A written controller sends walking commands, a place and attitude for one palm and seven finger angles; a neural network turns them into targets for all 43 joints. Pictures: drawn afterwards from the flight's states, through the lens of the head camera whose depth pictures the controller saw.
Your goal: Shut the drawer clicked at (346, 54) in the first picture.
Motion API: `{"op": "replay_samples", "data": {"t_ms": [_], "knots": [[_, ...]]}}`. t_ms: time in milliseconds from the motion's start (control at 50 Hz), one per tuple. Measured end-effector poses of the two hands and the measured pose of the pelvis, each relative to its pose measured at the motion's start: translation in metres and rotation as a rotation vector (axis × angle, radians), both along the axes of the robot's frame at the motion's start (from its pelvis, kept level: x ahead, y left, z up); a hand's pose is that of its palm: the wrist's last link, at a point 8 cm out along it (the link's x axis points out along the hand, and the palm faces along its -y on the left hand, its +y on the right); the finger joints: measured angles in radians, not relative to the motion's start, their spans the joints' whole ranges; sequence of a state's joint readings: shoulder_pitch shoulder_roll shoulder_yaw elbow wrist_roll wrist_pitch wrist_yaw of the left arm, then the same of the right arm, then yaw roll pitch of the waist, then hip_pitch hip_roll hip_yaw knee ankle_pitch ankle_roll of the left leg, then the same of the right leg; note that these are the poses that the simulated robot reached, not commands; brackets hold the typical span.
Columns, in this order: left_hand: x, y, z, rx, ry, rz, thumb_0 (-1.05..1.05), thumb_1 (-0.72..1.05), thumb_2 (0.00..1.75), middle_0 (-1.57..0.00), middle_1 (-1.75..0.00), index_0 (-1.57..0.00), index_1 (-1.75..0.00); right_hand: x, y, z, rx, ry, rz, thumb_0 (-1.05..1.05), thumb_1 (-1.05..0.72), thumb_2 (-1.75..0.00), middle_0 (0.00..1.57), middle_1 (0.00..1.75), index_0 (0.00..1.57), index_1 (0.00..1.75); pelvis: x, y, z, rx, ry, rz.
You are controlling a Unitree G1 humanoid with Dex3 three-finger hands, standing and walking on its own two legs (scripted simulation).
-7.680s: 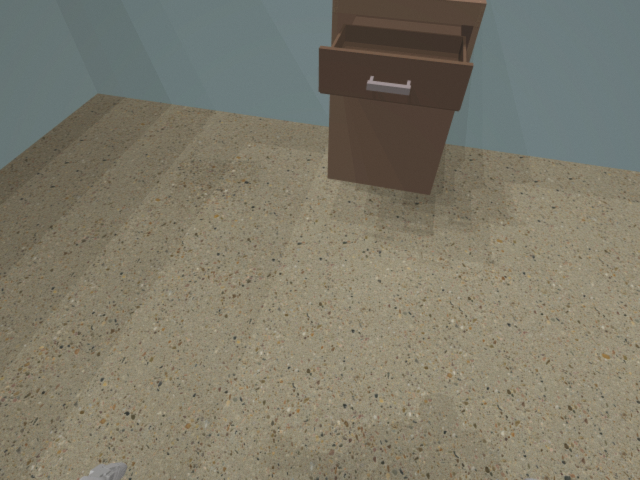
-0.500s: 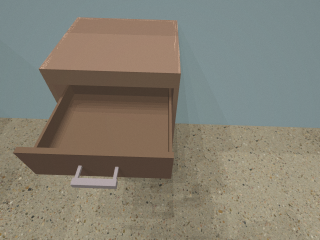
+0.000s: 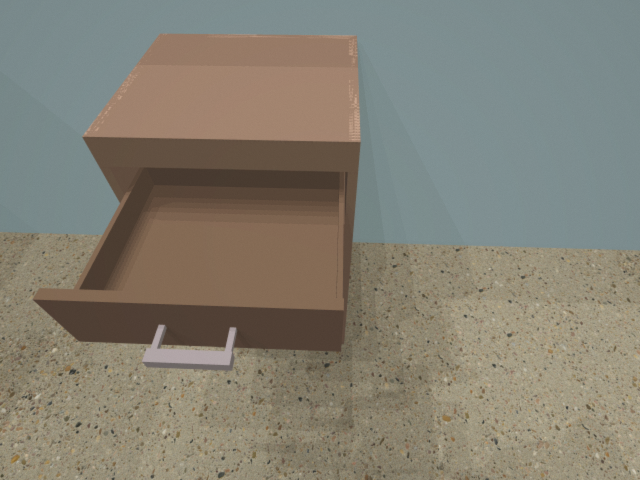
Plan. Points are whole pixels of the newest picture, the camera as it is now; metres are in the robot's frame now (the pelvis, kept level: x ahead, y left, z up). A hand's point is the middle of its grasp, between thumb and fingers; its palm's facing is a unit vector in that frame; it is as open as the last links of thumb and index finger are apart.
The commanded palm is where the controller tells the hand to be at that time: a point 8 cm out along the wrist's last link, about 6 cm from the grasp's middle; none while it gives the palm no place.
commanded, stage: come to a stop and stand still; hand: left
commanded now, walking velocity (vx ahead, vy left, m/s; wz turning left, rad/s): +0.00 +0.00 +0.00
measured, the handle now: (192, 346) +0.31 +0.22 -0.08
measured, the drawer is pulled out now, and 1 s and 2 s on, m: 0.30 0.30 0.28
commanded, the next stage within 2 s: look again from close up in 0.86 s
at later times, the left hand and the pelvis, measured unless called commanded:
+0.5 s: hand out of the picture +0.06 +0.19 -0.16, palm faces +0.01 -0.97 -0.24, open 7.4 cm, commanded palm none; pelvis +0.03 +0.01 +0.01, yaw +1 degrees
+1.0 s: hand out of the picture +0.06 +0.19 -0.17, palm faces +0.03 -0.97 -0.23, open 7.4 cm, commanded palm none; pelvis +0.04 +0.01 +0.01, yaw +1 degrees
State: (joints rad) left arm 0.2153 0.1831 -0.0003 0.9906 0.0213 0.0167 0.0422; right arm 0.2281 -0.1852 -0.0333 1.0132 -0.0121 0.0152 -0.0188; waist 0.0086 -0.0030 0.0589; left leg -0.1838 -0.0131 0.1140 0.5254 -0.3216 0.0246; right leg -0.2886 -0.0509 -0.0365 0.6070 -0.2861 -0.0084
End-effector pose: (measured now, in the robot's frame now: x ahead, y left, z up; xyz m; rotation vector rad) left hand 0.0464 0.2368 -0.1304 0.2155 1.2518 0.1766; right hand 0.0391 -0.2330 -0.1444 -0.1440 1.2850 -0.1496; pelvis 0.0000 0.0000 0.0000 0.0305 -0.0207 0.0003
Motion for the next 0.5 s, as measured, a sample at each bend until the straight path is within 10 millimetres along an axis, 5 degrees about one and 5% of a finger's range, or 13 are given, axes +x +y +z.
{"op": "replay_samples", "data": {"t_ms": [500], "knots": [[0.009,0.004,-0.001,-0.024,0.058,0.009,0.00,0.91,0.90,-0.20,-0.30,-0.20,-0.30,0.005,0.020,0.001,0.015,0.084,0.018,0.00,-0.91,-0.90,0.20,0.30,0.20,0.29,0.027,0.013,0.005,-0.026,0.027,0.014]]}}
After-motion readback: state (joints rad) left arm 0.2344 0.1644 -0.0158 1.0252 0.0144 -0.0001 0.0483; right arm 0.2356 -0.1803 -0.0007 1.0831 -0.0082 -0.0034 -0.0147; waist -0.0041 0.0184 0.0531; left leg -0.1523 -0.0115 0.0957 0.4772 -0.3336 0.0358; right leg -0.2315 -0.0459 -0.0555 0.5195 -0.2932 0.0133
